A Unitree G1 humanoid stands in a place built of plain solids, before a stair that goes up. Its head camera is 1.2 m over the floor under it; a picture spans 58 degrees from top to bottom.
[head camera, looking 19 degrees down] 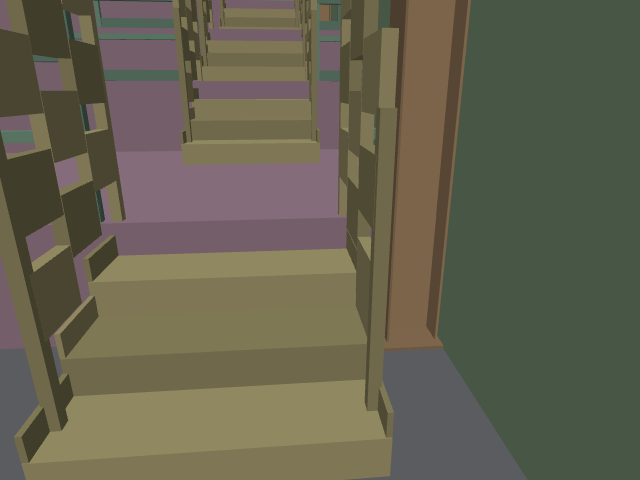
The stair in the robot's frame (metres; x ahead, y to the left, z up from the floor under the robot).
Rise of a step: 0.16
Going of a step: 0.30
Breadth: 1.12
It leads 5 degrees to the left of straight ahead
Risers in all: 4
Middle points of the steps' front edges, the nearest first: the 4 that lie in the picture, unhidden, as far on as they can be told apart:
1.04 0.33 0.16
1.34 0.35 0.32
1.64 0.38 0.47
1.94 0.41 0.63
